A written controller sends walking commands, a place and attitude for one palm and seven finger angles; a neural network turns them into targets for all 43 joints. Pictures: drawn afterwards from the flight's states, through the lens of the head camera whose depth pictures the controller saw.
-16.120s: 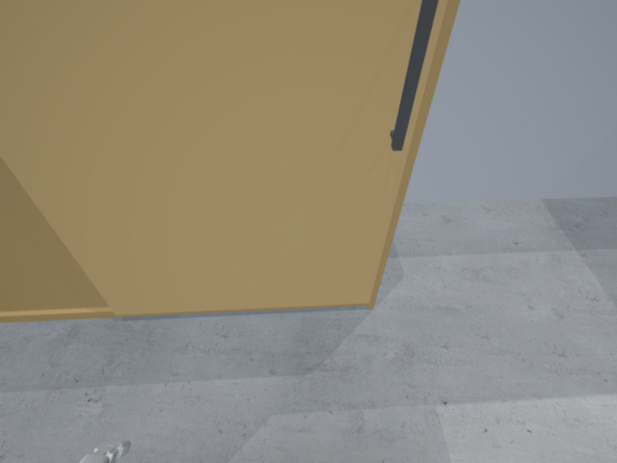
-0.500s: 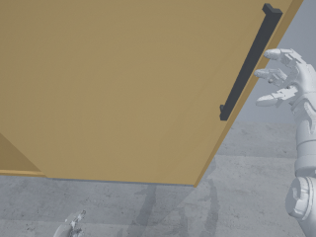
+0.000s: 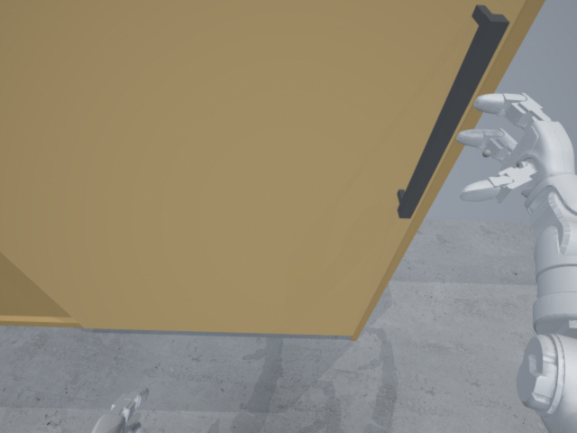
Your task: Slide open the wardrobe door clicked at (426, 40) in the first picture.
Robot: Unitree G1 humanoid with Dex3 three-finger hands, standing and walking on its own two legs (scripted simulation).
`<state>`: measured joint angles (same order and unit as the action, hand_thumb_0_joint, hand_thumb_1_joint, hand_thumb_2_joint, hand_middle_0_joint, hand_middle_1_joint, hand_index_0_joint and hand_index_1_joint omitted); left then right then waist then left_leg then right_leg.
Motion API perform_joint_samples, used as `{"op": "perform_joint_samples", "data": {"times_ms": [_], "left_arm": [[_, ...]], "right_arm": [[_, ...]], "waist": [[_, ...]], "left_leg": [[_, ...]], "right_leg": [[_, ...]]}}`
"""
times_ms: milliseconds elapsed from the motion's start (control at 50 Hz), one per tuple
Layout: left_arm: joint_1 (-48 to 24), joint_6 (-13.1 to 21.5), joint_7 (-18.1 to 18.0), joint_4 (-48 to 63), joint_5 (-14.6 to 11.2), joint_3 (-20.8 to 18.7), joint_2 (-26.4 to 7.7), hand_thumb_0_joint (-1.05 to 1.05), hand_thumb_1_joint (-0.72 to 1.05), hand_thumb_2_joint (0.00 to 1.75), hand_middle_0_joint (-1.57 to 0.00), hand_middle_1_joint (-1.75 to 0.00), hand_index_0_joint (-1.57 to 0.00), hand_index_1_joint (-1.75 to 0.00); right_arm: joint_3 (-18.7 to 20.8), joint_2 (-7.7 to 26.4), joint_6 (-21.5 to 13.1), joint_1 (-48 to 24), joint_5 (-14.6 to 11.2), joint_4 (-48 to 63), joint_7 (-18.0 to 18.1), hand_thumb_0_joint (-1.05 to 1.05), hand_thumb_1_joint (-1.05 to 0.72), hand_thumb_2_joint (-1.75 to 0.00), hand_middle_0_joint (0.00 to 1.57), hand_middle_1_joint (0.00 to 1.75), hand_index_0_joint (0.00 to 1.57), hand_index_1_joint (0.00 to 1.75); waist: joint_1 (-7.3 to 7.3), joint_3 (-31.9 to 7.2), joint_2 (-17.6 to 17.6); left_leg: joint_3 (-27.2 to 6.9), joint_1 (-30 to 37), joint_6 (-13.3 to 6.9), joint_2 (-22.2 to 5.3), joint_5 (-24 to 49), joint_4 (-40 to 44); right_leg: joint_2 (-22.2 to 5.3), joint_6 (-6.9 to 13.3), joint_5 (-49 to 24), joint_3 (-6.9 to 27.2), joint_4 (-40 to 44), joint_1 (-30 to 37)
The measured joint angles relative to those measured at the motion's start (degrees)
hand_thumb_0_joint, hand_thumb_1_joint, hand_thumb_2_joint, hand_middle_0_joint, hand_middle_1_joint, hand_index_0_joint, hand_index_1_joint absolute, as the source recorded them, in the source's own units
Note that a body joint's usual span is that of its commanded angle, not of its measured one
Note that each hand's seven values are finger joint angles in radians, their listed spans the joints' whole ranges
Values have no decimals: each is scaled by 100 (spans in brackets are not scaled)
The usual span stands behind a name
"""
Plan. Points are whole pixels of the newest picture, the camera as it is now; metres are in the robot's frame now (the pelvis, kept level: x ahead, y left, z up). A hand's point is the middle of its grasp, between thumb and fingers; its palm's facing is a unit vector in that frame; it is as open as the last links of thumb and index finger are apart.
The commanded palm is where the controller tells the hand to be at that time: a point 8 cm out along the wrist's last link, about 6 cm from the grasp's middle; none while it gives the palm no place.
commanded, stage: feel for the door with the fingertips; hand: right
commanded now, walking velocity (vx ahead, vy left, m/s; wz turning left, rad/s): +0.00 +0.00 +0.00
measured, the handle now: (435, 133) +0.51 -0.15 +0.17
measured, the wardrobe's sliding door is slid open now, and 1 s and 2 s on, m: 0.00 0.00 0.00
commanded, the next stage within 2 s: slide the fingers in behind the handle in 0.66 s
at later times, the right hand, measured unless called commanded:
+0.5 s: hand (462, 142) +0.45 -0.17 +0.20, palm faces -0.05 +1.00 -0.03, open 14.0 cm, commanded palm +0.43 -0.22 +0.19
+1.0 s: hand (462, 140) +0.46 -0.17 +0.19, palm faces -0.06 +1.00 -0.03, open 13.7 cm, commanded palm +0.43 -0.23 +0.19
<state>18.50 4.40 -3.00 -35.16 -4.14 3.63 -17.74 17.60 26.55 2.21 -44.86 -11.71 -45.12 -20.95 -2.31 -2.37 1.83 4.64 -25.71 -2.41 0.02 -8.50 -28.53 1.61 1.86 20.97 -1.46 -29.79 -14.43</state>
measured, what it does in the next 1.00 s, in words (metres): stands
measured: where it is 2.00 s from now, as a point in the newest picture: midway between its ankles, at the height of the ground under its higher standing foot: outside the picture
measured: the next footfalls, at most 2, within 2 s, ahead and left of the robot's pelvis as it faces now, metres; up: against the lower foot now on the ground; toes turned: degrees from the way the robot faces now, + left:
none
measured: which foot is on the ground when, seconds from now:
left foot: down 0.00-1.00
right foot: down 0.00-1.00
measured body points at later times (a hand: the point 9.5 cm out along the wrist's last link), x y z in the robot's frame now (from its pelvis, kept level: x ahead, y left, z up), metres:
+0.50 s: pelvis -0.01 +0.01 +0.00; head +0.02 +0.03 +0.45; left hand +0.09 +0.26 -0.11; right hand +0.45 -0.22 +0.20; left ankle +0.06 +0.10 -0.73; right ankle -0.07 -0.10 -0.73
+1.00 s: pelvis -0.02 +0.01 -0.01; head +0.03 +0.03 +0.44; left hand +0.03 +0.28 -0.12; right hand +0.46 -0.22 +0.20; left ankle +0.06 +0.10 -0.73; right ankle -0.07 -0.10 -0.73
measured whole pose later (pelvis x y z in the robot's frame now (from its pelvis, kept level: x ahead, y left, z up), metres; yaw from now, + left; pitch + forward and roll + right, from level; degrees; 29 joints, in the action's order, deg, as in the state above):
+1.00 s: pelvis -0.02 +0.01 -0.01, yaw +1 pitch +8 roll -1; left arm 21.4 5.5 -2.7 -36.5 -3.7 3.6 -18.3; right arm 19.3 30.8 -5.2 -55.9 -8.9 -62.3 -19.9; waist -5.7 -2.2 1.1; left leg 4.0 -31.5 -3.5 0.3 -6.6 -30.1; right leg 1.3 1.0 20.1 -2.3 -32.7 -20.5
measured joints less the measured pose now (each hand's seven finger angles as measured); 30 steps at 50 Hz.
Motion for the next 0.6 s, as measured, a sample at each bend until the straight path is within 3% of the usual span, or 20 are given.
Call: {"op": "perform_joint_samples", "data": {"times_ms": [260, 600], "left_arm": [[-144, 19, 33, 59, 37, 74, 144, 1, 91, 90, -20, -30, -20, -30], [49, 52, -29, -89, 41, 23, 39, 1, 91, 90, -20, -30, -20, -30]], "right_arm": [[8, -267, -73, -178, 160, -156, 379, -1, 50, -30, 30, 120, 30, 120], [13, -11, -258, -723, 280, -948, 385, -1, 50, -30, 31, 120, 31, 121]], "waist": [[-82, -9, -8], [-164, 49, -23]], "left_leg": [[-92, -54, -20, 23, 45, -26], [-44, -175, -75, 20, 109, -25]], "right_leg": [[-3, -12, -40, -96, 29, 5], [-14, -59, -99, -52, -19, -154]]}}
